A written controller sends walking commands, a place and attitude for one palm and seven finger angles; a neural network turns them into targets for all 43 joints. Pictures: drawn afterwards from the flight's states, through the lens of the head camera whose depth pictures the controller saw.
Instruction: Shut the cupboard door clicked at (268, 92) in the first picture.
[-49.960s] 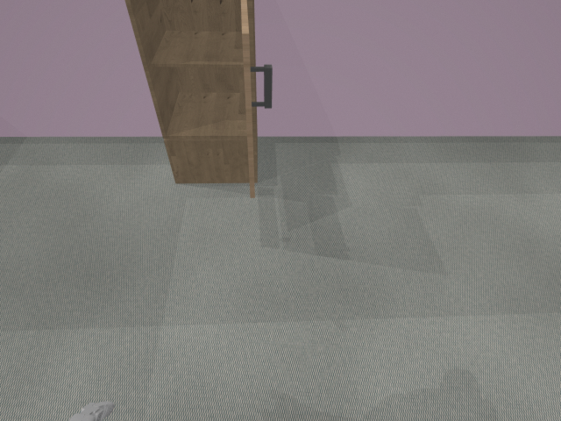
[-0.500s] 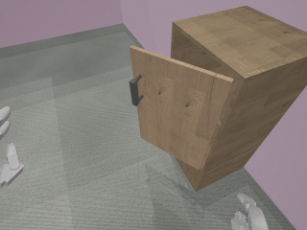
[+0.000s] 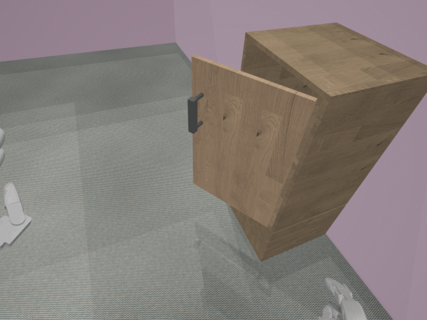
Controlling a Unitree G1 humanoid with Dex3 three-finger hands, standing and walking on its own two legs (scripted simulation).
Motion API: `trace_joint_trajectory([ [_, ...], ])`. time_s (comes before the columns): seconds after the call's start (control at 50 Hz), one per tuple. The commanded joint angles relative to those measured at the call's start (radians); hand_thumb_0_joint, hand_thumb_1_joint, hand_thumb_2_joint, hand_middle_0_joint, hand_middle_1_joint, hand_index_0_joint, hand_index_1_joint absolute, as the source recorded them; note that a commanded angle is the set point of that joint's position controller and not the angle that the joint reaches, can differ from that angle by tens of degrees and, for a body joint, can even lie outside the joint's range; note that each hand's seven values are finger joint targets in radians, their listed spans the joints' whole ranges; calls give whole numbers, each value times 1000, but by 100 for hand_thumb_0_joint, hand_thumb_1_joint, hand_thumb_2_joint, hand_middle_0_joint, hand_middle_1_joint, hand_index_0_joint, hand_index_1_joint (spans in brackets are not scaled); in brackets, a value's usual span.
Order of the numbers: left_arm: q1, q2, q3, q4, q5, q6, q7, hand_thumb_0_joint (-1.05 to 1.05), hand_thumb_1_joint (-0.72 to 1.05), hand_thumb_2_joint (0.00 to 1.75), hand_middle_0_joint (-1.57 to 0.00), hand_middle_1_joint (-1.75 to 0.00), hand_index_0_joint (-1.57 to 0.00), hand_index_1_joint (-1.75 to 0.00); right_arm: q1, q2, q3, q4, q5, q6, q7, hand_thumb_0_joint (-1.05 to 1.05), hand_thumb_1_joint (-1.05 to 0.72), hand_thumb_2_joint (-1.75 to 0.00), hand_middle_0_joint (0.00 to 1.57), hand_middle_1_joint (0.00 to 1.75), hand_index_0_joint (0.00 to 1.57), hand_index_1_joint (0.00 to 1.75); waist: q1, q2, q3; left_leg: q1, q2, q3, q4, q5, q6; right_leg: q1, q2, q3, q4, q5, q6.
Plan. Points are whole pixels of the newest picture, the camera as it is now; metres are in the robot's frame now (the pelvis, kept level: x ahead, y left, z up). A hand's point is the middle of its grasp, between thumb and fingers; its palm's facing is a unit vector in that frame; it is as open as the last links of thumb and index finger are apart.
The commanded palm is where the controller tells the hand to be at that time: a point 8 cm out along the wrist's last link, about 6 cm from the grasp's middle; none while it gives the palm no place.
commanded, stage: step back with the hand held close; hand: left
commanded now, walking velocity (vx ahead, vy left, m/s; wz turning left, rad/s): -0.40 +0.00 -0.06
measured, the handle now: (196, 113) +0.74 +0.11 -0.02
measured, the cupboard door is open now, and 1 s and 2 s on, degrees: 32 32 32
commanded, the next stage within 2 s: stop stepping back and stand still in 0.34 s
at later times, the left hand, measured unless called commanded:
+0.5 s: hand out of the picture +0.01 +0.31 +0.17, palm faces +0.61 -0.65 -0.45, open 7.4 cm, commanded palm -0.02 +0.33 +0.19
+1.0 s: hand out of the picture +0.00 +0.28 +0.18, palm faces +0.41 -0.78 -0.47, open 7.4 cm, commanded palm -0.07 +0.31 +0.19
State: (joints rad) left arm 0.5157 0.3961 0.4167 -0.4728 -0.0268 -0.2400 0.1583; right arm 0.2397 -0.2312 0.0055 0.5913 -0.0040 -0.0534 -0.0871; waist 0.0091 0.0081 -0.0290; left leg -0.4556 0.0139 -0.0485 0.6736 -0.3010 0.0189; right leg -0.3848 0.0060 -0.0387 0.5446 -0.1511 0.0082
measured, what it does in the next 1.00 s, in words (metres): walks backwards: right foot, then left foot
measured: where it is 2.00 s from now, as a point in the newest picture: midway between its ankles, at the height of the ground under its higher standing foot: outside the picture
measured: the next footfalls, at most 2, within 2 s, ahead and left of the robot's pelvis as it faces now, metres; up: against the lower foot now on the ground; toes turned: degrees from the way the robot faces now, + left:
right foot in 0.34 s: +0.05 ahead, -0.11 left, +0.00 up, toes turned +13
left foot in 0.58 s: -0.11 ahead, +0.12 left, +0.00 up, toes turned +2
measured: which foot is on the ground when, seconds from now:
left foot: down 0.00-0.38, up 0.40-0.56, down 0.58-1.00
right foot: down 0.00-0.24, up 0.26-0.32, down 0.34-0.58, up 0.60-0.94, down 0.96-1.00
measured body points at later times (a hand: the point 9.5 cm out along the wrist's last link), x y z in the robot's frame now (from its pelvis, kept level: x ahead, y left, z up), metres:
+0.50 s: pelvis -0.12 +0.01 +0.00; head -0.14 +0.02 +0.44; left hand -0.03 +0.34 +0.20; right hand +0.07 -0.22 -0.09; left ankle -0.08 +0.13 -0.67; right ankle +0.01 -0.12 -0.72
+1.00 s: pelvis -0.21 +0.01 +0.01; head -0.22 +0.03 +0.46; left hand -0.03 +0.32 +0.21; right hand -0.08 -0.23 -0.08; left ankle -0.16 +0.13 -0.72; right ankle -0.28 -0.07 -0.73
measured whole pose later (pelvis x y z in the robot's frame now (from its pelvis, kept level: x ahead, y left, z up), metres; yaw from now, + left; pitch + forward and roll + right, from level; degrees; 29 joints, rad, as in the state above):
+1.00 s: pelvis -0.21 +0.01 +0.01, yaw +0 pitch +2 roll -2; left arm 0.55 0.49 0.43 -0.51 -0.05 -0.13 0.17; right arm 0.28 -0.19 0.03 0.62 -0.01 -0.05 -0.05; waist -0.04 -0.02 -0.08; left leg -0.42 0.09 0.07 0.65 -0.28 -0.01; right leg -0.13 0.06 -0.09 0.45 -0.35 -0.07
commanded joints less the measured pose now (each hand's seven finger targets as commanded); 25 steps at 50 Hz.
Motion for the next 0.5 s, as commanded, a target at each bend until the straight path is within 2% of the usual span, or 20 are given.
trace_joint_trajectory([
  [0.0, -96, 225, 110, -187, -12, -73, 40, 0, 90, 90, -20, -30, -20, -30, -90, -122, -54, -126, 0, -55, -7, 0, -90, -90, 20, 30, 20, 30, -30, -34, -6, -15, -13, 16, -94, -182, 2, -56, -117, 177, -270, -430, -43],
  [0.02, -89, 239, 125, -170, -13, -71, 44, 0, 90, 90, -20, -30, -20, -30, -94, -126, -56, -121, -3, -52, -10, 0, -90, -90, 20, 30, 20, 30, -29, -16, -1, -10, -7, 6, -123, -181, 2, -64, -102, 156, -267, -432, -38],
  [0.04, -78, 224, 112, -174, -15, -73, 45, 0, 90, 90, -20, -30, -20, -30, -96, -118, -53, -125, 2, -49, -10, 0, -90, -90, 20, 30, 20, 30, -30, -11, -14, -23, 2, -5, -143, -194, 7, -43, -91, 135, -249, -425, -31],
  [0.1, -55, 247, 145, -206, -16, -80, 50, 0, 90, 90, -20, -30, -20, -30, -96, -127, -57, -129, 8, -44, -12, 0, -90, -90, 20, 30, 20, 30, -32, 44, -58, -88, 31, -41, -232, -223, 22, 62, -42, 88, -155, -336, -12],
  [0.12, -50, 269, 168, -236, -16, -85, 52, 0, 90, 90, -20, -30, -20, -30, -102, -132, -61, -131, 9, -48, -14, 0, -90, -90, 20, 30, 20, 30, -33, 97, -86, -109, 50, -61, -277, -214, 29, 122, -19, 65, -102, -263, -5],
  [0.16, -22, 270, 190, -264, -14, -91, 47, 0, 90, 90, -20, -30, -20, -30, -112, -131, -61, -141, 10, -55, -12, 0, -90, -90, 20, 30, 20, 30, -24, 161, -136, -223, 108, -108, -359, -207, 54, 289, 35, 36, 65, -111, 12],
  [0.2, 6, 283, 228, -279, -9, -103, 38, 0, 90, 90, -20, -30, -20, -30, -126, -137, -72, -152, 12, -74, -12, 0, -90, -90, 20, 30, 20, 30, -10, 222, -157, -354, 168, -141, -414, -293, 88, 427, 75, 35, 190, -43, 20],
  [0.22, 33, 291, 245, -245, -6, -104, 33, 0, 90, 90, -20, -30, -20, -30, -136, -143, -75, -155, 14, -84, -10, 0, -90, -90, 20, 30, 20, 30, -4, 244, -149, -420, 193, -160, -439, -381, 101, 475, 90, 37, 234, -80, 21],
  [0.26, 50, 268, 248, -217, 7, -107, 22, 0, 90, 90, -20, -30, -20, -30, -141, -159, -85, -162, 15, -93, -5, 0, -90, -90, 20, 30, 20, 30, -1, 283, -110, -564, 238, -137, -433, -526, 121, 540, 102, 51, 331, -144, 16],
  [0.28, 56, 276, 264, -193, 11, -105, 19, 0, 90, 90, -20, -30, -20, -30, -144, -156, -89, -161, 15, -92, -2, 0, -90, -90, 20, 30, 20, 30, 1, 265, -79, -609, 234, -115, -394, -557, 117, 534, 93, 74, 327, -181, 1],
  [0.3, 59, 279, 268, -174, 13, -100, 16, 0, 90, 90, -20, -30, -20, -30, -150, -148, -90, -162, 15, -89, 0, 0, -90, -90, 20, 30, 20, 30, 2, 206, -36, -610, 204, -69, -313, -552, 94, 467, 57, 138, 254, -259, -26],
  [0.32, 60, 319, 300, -154, 17, -96, 16, 0, 90, 90, -20, -30, -20, -30, -153, -142, -97, -164, 11, -89, 5, 0, -90, -90, 20, 30, 20, 30, 0, 96, -12, -503, 152, -35, -171, -505, 57, 301, -15, 279, 87, -375, -69],
  [0.34, 67, 289, 251, -163, -1, -81, 21, 0, 90, 90, -20, -30, -20, -30, -147, -101, -92, -156, 15, -77, 16, 0, -90, -90, 20, 30, 20, 30, 0, -65, -2, -269, 42, 33, 116, -352, -23, -28, -185, 531, -186, -579, -154],
  [0.36, 58, 294, 224, -181, -7, -49, 39, 0, 90, 90, -20, -30, -20, -30, -170, -82, -93, -124, 9, -55, 33, 0, -90, -90, 20, 30, 20, 30, 16, -206, -11, -50, -11, 38, 496, -216, -77, -311, -392, 740, -423, -700, -249],
  [0.38, 8, 276, 183, -201, -1, -9, 49, 0, 90, 90, -20, -30, -20, -30, -181, -87, -96, -85, -20, -25, 40, 0, -90, -90, 20, 30, 20, 30, -18, -163, 13, -22, 7, -11, 656, -165, -84, -372, -373, 652, -473, -666, -241],
  [0.4, -31, 274, 180, -231, 5, 5, 44, 0, 90, 90, -20, -30, -20, -30, -148, -73, -92, -85, -22, -7, 36, 0, -90, -90, 20, 30, 20, 30, -32, -197, -17, 21, 7, 12, 694, -138, -86, -402, -329, 558, -475, -659, -207],
  [0.42, -85, 282, 179, -282, 0, -4, 42, 0, 90, 90, -20, -30, -20, -30, -119, -61, -75, -92, -17, -5, 32, 0, -90, -90, 20, 30, 20, 30, -37, -213, -23, 102, 0, 40, 630, -127, -77, -424, -268, 461, -443, -557, -175],
  [0.44, -86, 247, 150, -248, -6, -9, 37, 0, 90, 90, -20, -30, -20, -30, -83, -48, -67, -101, -7, -11, 21, 0, -90, -90, 20, 30, 20, 30, -40, -285, -13, 175, 22, 37, 447, -160, -57, -390, -211, 351, -377, -437, -133],
  [0.46, -112, 237, 122, -232, -4, -15, 39, 0, 90, 90, -20, -30, -20, -30, -92, -59, -60, -114, 1, -21, 3, 0, -90, -90, 20, 30, 20, 30, -28, -286, 0, 229, 24, 48, 272, -194, -36, -371, -173, 303, -316, -405, -106],
  [0.48, -163, 228, 100, -217, -7, -19, 48, 0, 90, 90, -20, -30, -20, -30, -84, -77, -53, -102, 1, -33, -15, 0, -90, -90, 20, 30, 20, 30, -32, -223, 5, 278, 8, 60, 95, -201, -18, -352, -148, 276, -273, -440, -73],
])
